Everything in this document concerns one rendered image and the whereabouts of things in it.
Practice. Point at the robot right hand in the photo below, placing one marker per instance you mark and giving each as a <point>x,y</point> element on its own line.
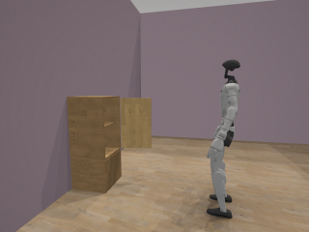
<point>216,132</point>

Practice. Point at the left robot shin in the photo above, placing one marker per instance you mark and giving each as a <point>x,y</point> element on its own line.
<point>219,189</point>

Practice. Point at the robot left upper arm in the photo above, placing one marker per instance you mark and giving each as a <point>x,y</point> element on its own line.
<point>231,91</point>

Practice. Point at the cupboard door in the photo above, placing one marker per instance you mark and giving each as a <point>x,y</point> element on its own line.
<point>136,123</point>

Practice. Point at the robot left hand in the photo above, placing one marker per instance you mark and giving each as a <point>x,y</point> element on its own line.
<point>217,145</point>

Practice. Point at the left robot thigh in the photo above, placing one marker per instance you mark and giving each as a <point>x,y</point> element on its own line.
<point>215,164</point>

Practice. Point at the left robot forearm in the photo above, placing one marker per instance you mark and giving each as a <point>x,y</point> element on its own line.
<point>229,119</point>

